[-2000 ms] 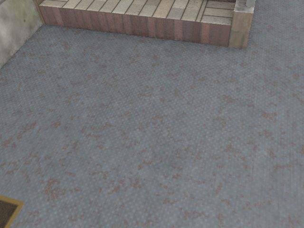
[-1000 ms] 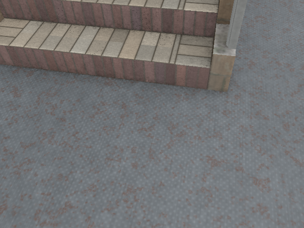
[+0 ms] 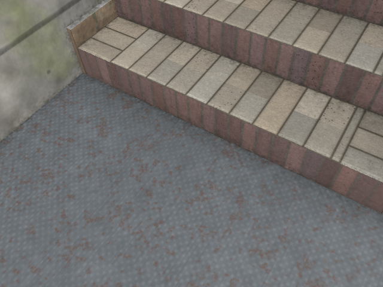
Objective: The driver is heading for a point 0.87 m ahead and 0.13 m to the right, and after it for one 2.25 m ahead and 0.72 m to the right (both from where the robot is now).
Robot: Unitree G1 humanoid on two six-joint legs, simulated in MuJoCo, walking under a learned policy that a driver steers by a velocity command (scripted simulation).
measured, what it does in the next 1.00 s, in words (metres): steps on the spot, turning right: left foot, then right foot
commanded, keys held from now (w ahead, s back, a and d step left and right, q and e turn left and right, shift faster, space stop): e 0.62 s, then q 0.02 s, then w+q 0.36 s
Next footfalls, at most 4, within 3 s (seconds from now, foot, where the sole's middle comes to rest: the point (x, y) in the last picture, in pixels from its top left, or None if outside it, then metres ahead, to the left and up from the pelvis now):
0.26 left None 0.05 0.11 -0.77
0.70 right None -0.04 -0.08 -0.77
1.22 left None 0.30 0.01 -0.77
1.90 right None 0.28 -0.16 -0.77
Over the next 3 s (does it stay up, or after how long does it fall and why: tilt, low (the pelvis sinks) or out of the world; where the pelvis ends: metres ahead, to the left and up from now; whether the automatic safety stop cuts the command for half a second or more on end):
stays up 0.75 -0.16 0.01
